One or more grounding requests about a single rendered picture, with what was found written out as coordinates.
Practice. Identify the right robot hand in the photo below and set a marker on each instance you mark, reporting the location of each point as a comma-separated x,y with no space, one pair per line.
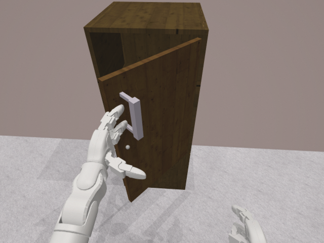
250,233

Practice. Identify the cupboard door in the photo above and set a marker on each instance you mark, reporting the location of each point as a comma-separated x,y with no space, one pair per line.
165,85

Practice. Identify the left robot hand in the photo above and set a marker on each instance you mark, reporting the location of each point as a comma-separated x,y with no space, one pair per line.
103,140

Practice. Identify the left robot forearm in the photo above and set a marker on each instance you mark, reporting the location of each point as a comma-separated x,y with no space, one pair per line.
77,218

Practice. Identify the handle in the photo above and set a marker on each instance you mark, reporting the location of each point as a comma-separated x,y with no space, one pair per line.
136,117

